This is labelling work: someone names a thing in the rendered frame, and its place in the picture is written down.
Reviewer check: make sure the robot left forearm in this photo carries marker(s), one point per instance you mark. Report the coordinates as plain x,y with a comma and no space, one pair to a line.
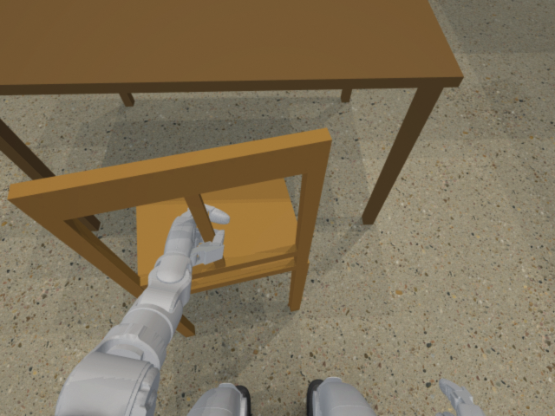
149,325

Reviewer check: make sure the table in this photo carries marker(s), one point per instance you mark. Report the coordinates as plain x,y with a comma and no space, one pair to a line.
170,46

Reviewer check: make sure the robot left hand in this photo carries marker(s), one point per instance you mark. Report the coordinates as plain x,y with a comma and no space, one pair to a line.
184,237

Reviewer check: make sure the left robot upper arm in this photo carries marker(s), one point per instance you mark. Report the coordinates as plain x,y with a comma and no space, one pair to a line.
111,385

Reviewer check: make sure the chair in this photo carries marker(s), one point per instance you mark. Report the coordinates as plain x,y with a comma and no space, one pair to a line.
244,180

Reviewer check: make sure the robot left shin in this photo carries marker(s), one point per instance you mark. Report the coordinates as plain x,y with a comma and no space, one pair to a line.
228,385

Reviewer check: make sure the right robot thigh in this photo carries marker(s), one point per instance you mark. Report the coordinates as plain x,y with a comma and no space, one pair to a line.
340,399

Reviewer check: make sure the robot right hand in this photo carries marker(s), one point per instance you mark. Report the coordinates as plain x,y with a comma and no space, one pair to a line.
461,400

